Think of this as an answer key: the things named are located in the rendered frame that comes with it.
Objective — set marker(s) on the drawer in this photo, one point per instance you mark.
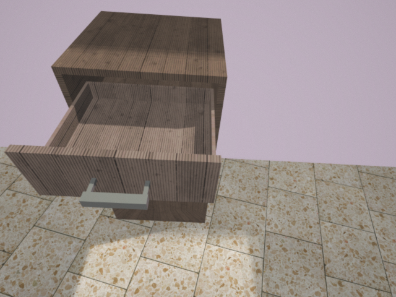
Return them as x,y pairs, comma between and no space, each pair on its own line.
124,135

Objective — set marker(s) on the cabinet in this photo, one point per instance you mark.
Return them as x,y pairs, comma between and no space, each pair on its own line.
149,49

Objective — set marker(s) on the handle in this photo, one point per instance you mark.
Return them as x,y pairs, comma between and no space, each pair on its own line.
114,200

